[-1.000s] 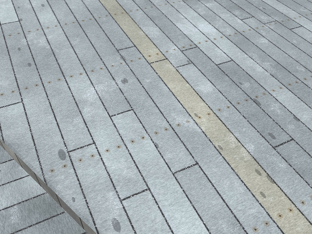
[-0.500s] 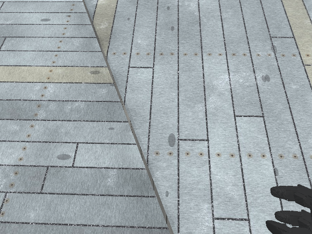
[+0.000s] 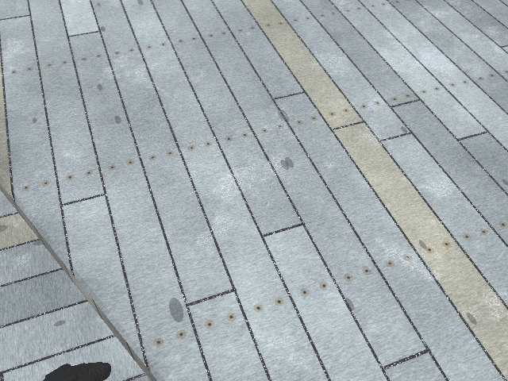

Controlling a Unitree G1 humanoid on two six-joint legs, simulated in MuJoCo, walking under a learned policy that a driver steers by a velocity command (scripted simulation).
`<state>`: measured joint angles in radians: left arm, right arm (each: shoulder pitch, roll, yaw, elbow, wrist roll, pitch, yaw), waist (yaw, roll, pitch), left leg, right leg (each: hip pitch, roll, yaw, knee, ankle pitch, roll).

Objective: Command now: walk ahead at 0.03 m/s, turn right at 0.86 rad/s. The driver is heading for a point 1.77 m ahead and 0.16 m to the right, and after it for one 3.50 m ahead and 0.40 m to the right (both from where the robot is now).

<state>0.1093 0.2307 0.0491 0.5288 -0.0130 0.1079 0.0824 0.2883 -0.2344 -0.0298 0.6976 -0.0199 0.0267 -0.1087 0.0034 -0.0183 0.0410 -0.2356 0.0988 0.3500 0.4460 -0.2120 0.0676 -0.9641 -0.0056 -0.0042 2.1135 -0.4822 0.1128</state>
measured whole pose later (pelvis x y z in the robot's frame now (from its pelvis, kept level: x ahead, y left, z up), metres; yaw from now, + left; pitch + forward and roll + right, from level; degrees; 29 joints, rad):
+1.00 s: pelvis +0.21 -0.04 +0.11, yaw -4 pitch +2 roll -2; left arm 0.32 0.31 0.07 0.72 0.05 -0.05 0.04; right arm 0.24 -0.28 -0.06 0.60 -0.01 0.05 0.08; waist 0.03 -0.04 -0.07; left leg -0.52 0.10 0.11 0.76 -0.34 0.05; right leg -0.04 -0.15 -0.29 0.47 -0.46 0.05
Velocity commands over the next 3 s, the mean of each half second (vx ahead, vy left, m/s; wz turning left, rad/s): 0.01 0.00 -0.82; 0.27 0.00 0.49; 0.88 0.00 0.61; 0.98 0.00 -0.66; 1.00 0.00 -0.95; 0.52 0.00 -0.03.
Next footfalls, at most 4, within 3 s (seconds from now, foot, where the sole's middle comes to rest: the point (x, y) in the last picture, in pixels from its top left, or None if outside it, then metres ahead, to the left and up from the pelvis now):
0.28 right None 0.11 -0.19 -0.65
1.04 left None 0.34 0.07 -0.65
1.56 right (232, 232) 0.85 0.08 -0.65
1.96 left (174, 125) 1.29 0.29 -0.65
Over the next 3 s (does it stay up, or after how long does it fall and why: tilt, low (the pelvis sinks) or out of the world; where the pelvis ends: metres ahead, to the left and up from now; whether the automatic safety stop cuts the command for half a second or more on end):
stays up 1.89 -0.13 0.11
